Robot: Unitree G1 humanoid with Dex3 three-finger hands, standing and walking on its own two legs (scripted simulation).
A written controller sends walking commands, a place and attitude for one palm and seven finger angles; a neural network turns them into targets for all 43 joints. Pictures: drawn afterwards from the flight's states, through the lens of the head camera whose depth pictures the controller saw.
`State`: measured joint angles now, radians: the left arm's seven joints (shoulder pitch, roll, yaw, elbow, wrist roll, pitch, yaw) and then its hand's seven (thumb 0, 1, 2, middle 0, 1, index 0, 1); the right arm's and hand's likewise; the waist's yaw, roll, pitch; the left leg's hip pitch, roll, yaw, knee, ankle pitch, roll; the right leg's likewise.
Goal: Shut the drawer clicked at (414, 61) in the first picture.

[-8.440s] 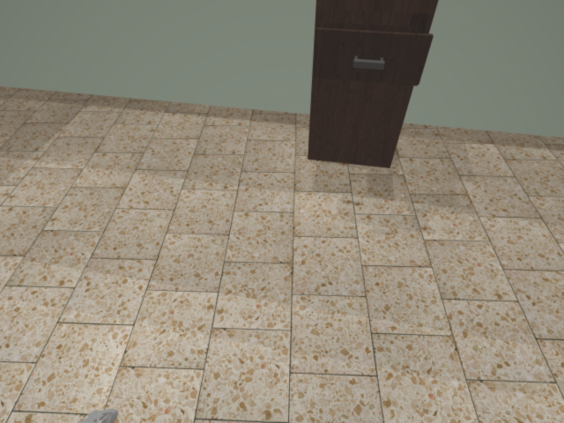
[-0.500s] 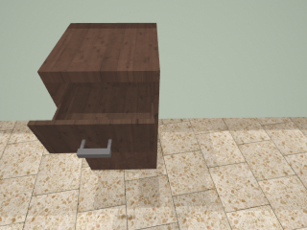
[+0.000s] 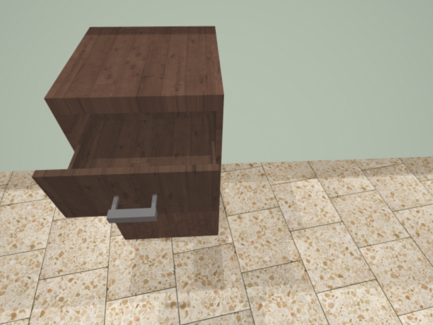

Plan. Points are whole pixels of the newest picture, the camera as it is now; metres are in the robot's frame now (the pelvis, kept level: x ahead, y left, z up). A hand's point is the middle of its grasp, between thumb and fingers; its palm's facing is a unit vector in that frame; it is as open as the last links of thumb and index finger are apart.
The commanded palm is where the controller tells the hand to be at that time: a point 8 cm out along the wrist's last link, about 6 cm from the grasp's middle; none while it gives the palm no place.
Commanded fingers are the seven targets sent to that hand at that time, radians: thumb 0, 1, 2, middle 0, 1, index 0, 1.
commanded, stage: look again from close up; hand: left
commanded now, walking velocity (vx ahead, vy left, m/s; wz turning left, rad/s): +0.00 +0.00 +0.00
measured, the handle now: (134, 207) +0.39 +0.22 -0.08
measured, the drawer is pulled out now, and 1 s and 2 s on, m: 0.21 0.21 0.21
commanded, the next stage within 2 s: raise the hand and make a fist in 0.30 s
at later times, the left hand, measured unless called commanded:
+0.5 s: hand out of the picture +0.04 +0.24 -0.11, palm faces +0.20 -0.95 -0.22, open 7.3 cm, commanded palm +0.07 +0.27 -0.06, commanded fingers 0.00 0.90 0.90 -0.32 -0.43 -0.32 -0.43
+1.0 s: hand out of the picture +0.13 +0.19 -0.03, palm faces +0.15 -0.99 -0.05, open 5.0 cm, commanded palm +0.12 +0.24 -0.03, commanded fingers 0.00 0.90 0.90 -0.82 -0.97 -0.82 -0.97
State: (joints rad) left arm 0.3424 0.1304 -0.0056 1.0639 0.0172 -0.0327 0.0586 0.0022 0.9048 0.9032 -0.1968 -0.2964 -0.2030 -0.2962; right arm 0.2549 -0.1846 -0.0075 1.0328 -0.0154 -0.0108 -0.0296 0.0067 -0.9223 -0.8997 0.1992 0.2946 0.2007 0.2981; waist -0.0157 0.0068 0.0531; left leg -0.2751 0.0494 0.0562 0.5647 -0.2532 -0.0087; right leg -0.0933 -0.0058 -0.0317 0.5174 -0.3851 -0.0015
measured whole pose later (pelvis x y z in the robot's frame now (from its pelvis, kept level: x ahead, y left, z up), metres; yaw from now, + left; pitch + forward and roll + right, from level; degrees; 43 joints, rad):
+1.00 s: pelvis -0.05 +0.01 -0.10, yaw +4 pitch +13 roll -4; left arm 0.50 0.20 0.05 -0.14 -0.20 -0.48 -0.10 0.02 0.90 0.90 -0.63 -0.76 -0.63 -0.76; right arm 0.19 -0.22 0.03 0.48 0.01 -0.18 -0.05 0.01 -0.91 -0.90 0.20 0.30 0.20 0.30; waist 0.04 0.04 -0.14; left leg -1.02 0.03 -0.06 1.22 -0.43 0.01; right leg -0.84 0.03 -0.13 1.20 -0.59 -0.05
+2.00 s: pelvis -0.02 +0.02 -0.06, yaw +2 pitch +11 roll -2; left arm 0.49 0.15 -0.07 -0.27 -0.13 -0.28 0.02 0.02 0.90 0.90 -1.39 -1.59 -1.40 -1.59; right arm 0.29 -0.24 0.04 0.42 0.02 -0.06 -0.02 0.01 -0.91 -0.90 0.20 0.30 0.20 0.30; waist -0.02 0.05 -0.14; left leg -0.80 0.02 0.00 1.03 -0.42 0.03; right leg -0.64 0.02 -0.07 1.01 -0.56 -0.02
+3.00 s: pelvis -0.02 +0.01 -0.09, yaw +2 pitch +17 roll -1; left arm 0.29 0.15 0.00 0.01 -0.14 -0.40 -0.01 0.02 0.90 0.90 -1.40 -1.60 -1.40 -1.60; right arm 0.25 -0.24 0.01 0.49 0.00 -0.05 -0.01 0.01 -0.91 -0.90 0.20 0.30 0.20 0.30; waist -0.02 0.04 -0.17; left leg -0.98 0.03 0.00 1.16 -0.46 0.01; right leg -0.83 0.03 -0.07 1.16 -0.62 -0.04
